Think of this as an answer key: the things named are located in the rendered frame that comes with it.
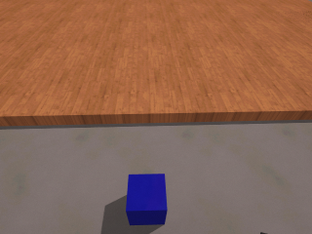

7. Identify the carton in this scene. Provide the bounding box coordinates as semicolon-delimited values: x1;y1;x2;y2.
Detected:
126;174;168;225

